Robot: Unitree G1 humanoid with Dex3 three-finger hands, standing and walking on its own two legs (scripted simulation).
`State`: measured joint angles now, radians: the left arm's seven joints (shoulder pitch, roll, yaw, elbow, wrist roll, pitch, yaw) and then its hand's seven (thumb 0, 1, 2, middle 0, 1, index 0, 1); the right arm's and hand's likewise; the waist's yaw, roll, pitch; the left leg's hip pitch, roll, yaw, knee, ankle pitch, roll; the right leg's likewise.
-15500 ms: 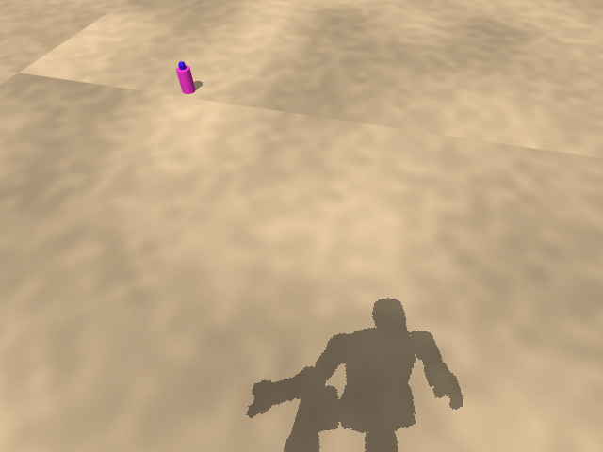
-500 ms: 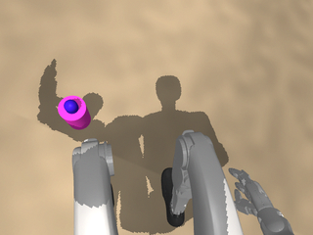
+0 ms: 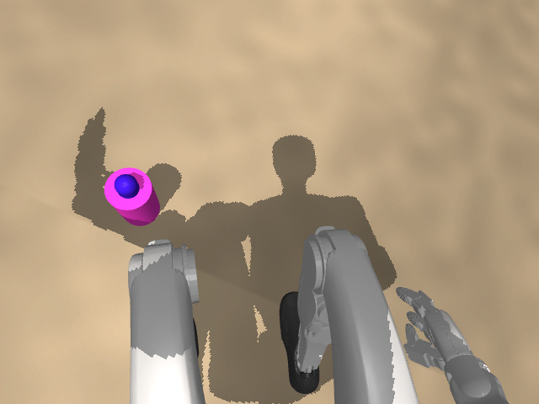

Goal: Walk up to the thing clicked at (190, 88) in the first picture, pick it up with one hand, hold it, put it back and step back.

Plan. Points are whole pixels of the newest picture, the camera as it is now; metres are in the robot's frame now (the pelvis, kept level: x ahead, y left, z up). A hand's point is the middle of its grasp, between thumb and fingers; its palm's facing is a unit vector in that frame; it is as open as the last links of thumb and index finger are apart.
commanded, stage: go down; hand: left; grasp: from the side
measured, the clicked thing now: (133, 196) +0.44 +0.22 -0.28
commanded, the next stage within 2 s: none
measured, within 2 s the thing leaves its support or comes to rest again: neither
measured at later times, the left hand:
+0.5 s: hand out of the picture +0.38 +0.40 +0.02, palm faces +0.04 -1.00 -0.05, open 17.6 cm
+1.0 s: hand out of the picture +0.38 +0.40 +0.02, palm faces +0.04 -1.00 -0.06, open 17.6 cm
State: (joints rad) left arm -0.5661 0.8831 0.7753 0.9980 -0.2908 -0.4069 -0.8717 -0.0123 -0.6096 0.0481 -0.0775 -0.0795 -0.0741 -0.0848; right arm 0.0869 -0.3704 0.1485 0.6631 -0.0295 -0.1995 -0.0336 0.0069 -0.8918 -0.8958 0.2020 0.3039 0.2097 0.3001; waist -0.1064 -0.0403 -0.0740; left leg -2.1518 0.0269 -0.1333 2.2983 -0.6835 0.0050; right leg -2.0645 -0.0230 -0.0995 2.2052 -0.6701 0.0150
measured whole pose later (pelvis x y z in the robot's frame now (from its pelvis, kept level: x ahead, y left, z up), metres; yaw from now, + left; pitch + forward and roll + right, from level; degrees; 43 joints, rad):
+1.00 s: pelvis +0.00 +0.00 +0.00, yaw +0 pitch +30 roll -8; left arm -0.58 0.88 0.77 1.00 -0.29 -0.42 -0.87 -0.01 -0.61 0.05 -0.08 -0.10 -0.08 -0.10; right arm 0.08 -0.37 0.15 0.67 -0.03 -0.20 -0.04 0.01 -0.89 -0.89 0.20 0.30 0.21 0.30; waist -0.11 -0.04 -0.08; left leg -2.15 0.02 -0.13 2.29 -0.68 0.00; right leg -2.06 -0.02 -0.10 2.20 -0.67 0.02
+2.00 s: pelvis +0.00 +0.00 +0.00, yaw +0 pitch +31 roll -8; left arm -0.56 0.87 0.76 0.99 -0.30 -0.42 -0.87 -0.01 -0.61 0.06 -0.07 -0.11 -0.08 -0.11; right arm 0.08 -0.36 0.14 0.67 -0.03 -0.21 -0.04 0.01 -0.89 -0.89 0.20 0.30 0.21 0.30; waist -0.10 -0.05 -0.08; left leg -2.15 0.02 -0.13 2.29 -0.69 0.01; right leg -2.06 -0.02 -0.09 2.20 -0.68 0.02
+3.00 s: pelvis +0.00 +0.00 +0.00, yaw +0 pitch +30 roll -8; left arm -0.56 0.86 0.77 0.99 -0.31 -0.42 -0.88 -0.01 -0.61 0.05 -0.07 -0.12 -0.08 -0.11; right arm 0.08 -0.36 0.15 0.67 -0.03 -0.21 -0.04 0.01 -0.88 -0.89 0.20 0.30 0.21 0.30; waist -0.10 -0.04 -0.08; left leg -2.15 0.02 -0.13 2.30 -0.69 0.01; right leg -2.07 -0.02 -0.09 2.21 -0.68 0.02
